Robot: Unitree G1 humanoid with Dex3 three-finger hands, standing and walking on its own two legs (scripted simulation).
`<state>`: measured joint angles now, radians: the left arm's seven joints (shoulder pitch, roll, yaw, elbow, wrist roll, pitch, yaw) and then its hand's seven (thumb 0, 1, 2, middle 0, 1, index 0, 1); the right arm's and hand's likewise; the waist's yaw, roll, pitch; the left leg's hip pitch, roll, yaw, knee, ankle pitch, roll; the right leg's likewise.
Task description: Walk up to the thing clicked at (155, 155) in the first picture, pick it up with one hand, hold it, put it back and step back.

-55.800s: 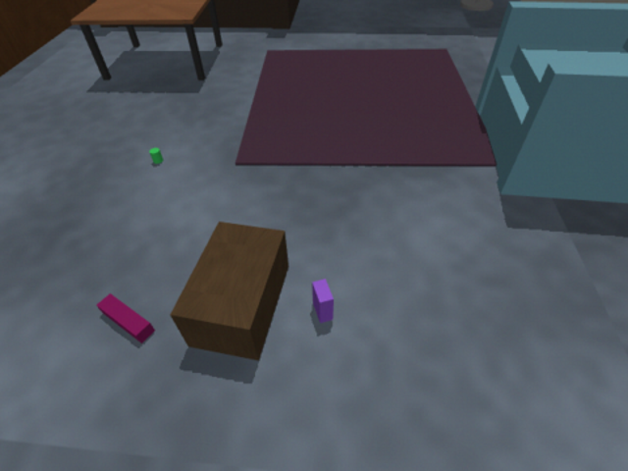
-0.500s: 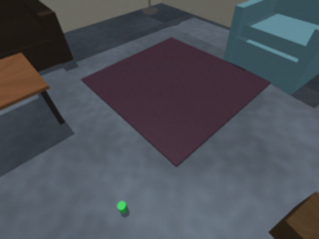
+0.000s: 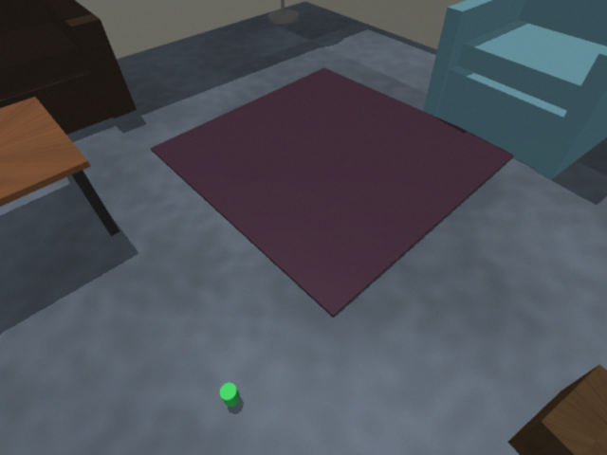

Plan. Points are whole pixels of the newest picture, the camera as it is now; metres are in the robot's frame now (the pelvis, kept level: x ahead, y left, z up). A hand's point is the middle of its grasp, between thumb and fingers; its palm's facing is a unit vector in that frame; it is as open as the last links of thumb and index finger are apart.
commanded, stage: stand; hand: left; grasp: from above
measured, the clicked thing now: (230, 394) +0.44 +0.29 -0.75
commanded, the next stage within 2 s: step back in 0.32 s
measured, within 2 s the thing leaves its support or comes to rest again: neither
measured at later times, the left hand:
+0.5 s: hand out of the picture +0.07 +0.27 -0.16, palm faces +0.01 -0.93 -0.37, open 7.4 cm
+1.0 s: hand out of the picture +0.00 +0.31 -0.18, palm faces -0.09 -0.92 -0.38, open 7.4 cm
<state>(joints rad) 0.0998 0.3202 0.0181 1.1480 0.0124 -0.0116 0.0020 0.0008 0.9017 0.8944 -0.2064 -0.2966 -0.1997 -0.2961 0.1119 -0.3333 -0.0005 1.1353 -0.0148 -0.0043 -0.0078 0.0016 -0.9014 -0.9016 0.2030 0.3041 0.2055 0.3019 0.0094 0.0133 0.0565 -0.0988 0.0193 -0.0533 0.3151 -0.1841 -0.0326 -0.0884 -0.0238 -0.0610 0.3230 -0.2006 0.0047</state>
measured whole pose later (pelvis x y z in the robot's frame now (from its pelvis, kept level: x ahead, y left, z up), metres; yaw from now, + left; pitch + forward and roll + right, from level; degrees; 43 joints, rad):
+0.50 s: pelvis -0.03 +0.01 -0.01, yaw +0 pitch -2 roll +0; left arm 0.07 0.35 0.07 1.02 0.01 0.02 0.01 0.00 0.90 0.89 -0.21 -0.30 -0.20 -0.30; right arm 0.08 -0.39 -0.04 1.00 0.00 0.05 0.01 0.00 -0.90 -0.90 0.20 0.30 0.21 0.30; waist 0.00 0.01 0.16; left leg -0.33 -0.04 -0.06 0.79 -0.42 0.04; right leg -0.21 -0.05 -0.05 0.49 -0.24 0.00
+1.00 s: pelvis -0.13 +0.05 -0.03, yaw -4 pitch -2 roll +0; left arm 0.11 0.38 0.07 0.89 0.01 0.05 0.00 0.00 0.90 0.89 -0.21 -0.30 -0.20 -0.30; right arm 0.11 -0.36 -0.03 0.84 -0.02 0.03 -0.01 0.00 -0.90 -0.90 0.21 0.30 0.21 0.30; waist -0.01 -0.01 0.21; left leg -0.38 0.01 0.05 0.65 -0.23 0.04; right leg -0.28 0.03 0.06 0.77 -0.46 -0.01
